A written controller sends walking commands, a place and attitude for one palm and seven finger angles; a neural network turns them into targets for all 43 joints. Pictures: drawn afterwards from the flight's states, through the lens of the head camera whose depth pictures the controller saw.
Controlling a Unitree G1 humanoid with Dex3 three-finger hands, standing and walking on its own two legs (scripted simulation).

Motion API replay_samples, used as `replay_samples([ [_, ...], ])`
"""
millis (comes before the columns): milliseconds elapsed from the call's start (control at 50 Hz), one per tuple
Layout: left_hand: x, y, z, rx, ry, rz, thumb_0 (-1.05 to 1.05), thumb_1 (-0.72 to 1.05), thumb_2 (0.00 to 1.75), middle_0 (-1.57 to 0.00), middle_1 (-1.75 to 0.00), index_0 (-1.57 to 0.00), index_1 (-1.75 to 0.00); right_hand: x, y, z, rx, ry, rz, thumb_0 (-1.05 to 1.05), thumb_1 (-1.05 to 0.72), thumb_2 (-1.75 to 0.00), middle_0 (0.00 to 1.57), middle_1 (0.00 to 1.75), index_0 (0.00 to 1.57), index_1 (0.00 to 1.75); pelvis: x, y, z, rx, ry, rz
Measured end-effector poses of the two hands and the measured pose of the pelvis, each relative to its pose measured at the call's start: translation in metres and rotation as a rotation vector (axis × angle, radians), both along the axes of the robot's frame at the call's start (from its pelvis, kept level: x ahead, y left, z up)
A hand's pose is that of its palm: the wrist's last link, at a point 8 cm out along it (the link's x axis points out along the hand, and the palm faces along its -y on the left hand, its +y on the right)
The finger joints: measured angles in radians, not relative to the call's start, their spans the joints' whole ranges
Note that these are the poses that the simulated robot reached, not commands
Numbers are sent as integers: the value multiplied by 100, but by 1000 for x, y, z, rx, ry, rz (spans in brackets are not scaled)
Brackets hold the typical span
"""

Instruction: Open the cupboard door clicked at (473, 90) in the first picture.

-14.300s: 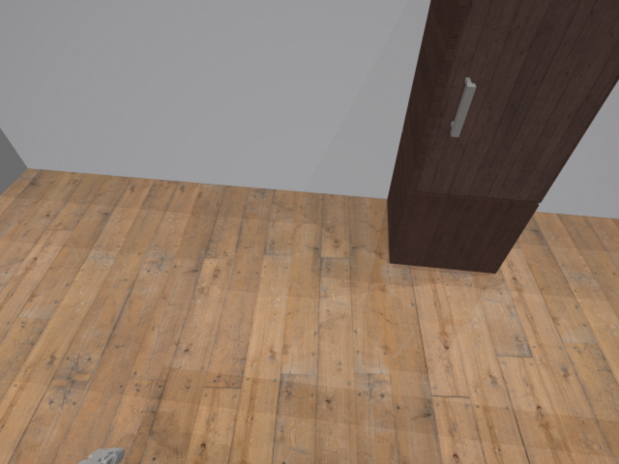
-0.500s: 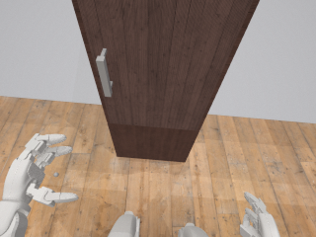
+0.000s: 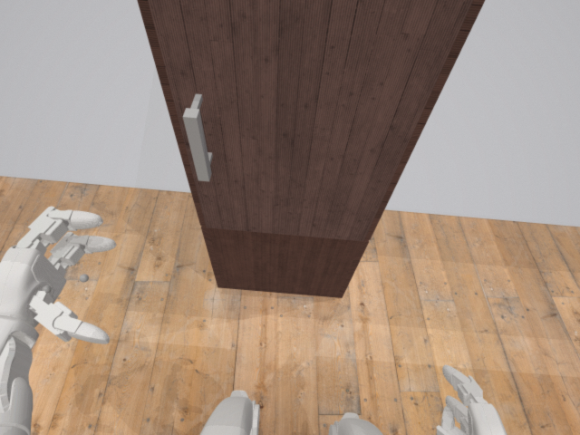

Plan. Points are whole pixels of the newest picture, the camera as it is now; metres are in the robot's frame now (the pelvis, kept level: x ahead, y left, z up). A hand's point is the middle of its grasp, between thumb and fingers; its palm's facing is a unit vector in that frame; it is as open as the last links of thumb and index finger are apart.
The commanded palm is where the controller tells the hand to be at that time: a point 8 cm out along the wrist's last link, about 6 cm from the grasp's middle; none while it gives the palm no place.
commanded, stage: raise the hand with hooked fingers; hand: left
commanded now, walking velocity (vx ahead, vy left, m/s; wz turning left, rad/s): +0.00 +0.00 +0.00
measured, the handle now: (201, 139) +0.55 +0.19 +0.05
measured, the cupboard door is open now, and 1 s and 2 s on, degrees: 0 0 0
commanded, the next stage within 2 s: move the hooked fingers beside the handle in 0.44 s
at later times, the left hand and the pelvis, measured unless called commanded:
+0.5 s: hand (98, 278) +0.29 +0.26 +0.06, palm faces +0.01 -1.00 -0.04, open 14.0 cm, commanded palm +0.26 +0.31 +0.06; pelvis +0.00 -0.01 +0.00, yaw +0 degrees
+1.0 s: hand (114, 236) +0.35 +0.26 +0.06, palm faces +0.00 -1.00 -0.02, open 14.0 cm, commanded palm +0.33 +0.31 +0.05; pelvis +0.00 -0.01 +0.00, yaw -1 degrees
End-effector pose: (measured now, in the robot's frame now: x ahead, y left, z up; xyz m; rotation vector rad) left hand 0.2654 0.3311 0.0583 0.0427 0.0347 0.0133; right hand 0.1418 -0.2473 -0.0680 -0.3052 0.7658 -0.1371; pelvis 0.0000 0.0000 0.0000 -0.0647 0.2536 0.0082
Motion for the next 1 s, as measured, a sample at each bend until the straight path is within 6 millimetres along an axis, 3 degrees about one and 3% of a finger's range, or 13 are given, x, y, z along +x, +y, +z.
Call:
replay_samples([
  [220,4,-10,1,-2,-4,-9,-1,-50,30,-30,-120,-30,-120,-9,-13,2,-5,15,-33,1,-91,-90,20,30,21,30,3,-4,2,9,4,-10],
  [620,2,-18,-1,-7,-9,3,-1,-50,30,-31,-120,-30,-120,4,-15,-4,15,-5,-10,1,-91,-90,20,30,21,30,2,-15,-1,13,4,-4],
  [780,28,-20,-3,-15,-16,-11,-1,-50,30,-31,-120,-30,-120,-1,-20,-11,-7,28,-17,1,-91,-90,20,30,21,30,-1,-16,-5,10,14,0],
  [900,53,-20,-3,-20,-8,-18,-1,-50,30,-31,-120,-30,-120,-15,-25,-13,-9,68,-55,1,-91,-90,20,30,21,30,0,-16,-5,13,26,-13],
  [1000,62,-16,-1,-18,-12,-9,-1,-50,30,-31,-120,-30,-120,-29,-27,-14,-6,110,-86,1,-91,-90,20,30,21,30,2,-14,-4,14,34,-23],
])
